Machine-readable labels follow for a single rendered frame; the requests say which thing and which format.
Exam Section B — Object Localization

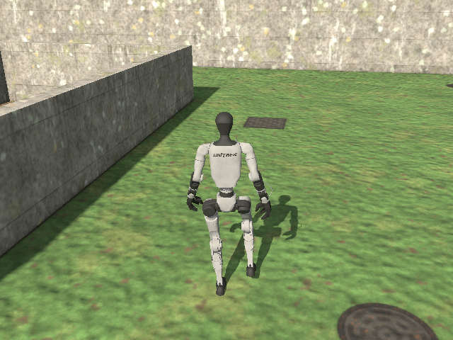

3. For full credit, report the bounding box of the robot right hand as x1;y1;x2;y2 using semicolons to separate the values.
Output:
255;201;272;220

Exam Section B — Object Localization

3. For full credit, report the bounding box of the robot left hand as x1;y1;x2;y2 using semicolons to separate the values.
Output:
187;196;203;211

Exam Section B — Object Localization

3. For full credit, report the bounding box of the right robot forearm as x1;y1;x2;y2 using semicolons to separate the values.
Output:
253;171;269;203

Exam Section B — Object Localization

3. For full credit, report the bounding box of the robot left upper arm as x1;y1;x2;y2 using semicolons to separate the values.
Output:
193;143;210;182

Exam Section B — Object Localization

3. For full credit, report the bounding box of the robot left shin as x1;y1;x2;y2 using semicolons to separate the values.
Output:
210;239;223;286

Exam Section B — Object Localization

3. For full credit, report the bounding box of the robot right upper arm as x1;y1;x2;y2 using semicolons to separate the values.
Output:
240;142;260;182

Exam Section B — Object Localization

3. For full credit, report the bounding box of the robot head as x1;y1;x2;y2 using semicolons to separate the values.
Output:
213;112;237;146

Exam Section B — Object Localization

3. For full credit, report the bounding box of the left robot forearm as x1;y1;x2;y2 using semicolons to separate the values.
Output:
188;172;200;199

